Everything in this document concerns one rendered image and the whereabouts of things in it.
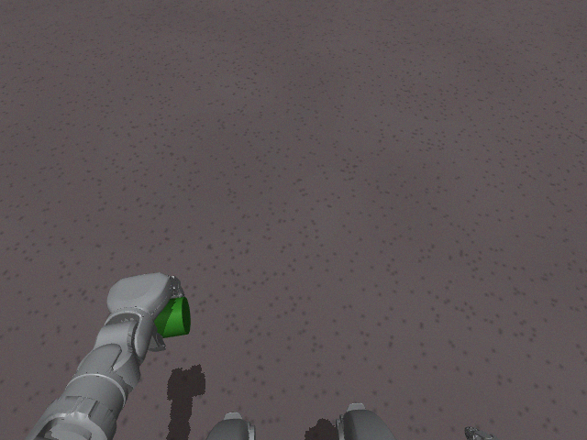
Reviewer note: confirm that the left robot hand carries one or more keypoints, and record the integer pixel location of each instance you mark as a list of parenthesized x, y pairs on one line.
[(149, 293)]

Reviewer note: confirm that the can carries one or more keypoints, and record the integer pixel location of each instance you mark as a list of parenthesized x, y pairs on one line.
[(174, 319)]

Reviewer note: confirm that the left robot arm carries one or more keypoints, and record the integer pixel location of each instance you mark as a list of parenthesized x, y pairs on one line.
[(91, 402)]

